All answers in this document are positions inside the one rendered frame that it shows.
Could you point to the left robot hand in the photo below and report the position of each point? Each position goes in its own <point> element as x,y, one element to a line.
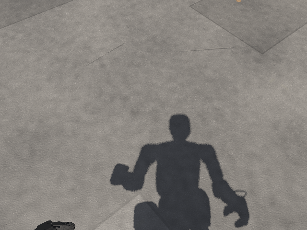
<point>57,225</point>

